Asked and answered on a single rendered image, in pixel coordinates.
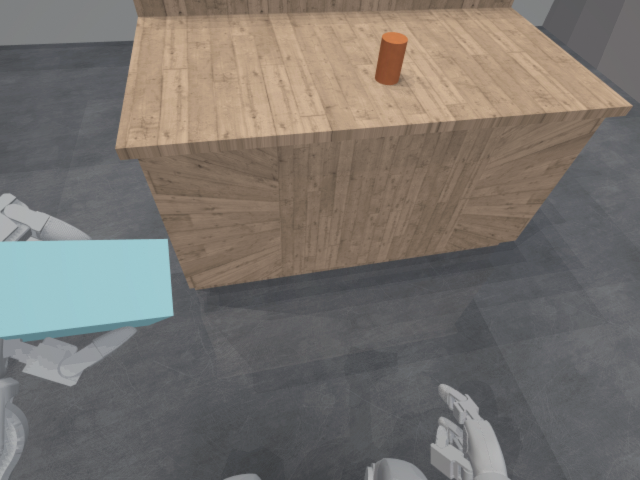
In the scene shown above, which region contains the left robot hand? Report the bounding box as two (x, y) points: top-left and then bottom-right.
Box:
(0, 193), (137, 386)

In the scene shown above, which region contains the sponge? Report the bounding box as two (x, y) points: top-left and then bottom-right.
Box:
(0, 239), (174, 342)

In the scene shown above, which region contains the right robot hand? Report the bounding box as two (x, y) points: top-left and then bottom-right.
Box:
(431, 384), (508, 480)

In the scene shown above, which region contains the left robot forearm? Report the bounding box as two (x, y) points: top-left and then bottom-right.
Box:
(0, 377), (29, 480)

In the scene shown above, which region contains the robot right thigh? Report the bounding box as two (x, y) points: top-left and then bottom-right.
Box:
(364, 458), (428, 480)

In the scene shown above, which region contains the table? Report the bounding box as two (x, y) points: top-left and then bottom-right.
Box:
(115, 0), (633, 290)

